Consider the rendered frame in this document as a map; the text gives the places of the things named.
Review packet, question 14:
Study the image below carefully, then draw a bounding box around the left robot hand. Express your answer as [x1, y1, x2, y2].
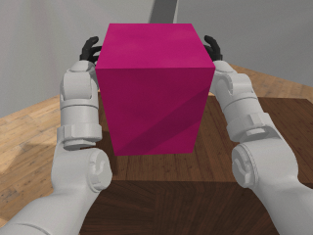
[79, 36, 102, 66]

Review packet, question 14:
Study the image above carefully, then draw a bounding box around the robot left forearm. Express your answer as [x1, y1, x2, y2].
[51, 60, 103, 185]

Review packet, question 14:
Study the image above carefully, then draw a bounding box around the robot right forearm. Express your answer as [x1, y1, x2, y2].
[209, 60, 298, 175]

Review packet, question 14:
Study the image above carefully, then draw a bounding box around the pedestal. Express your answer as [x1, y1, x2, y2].
[79, 91, 313, 235]

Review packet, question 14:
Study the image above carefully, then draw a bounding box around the right robot upper arm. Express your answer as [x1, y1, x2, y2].
[231, 137, 313, 235]

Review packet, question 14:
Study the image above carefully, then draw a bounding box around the left robot upper arm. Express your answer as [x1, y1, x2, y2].
[0, 148, 112, 235]

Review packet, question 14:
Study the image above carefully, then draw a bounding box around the carton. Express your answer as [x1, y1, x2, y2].
[95, 23, 216, 156]

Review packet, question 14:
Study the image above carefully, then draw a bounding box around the right robot hand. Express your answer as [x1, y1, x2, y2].
[203, 35, 223, 62]

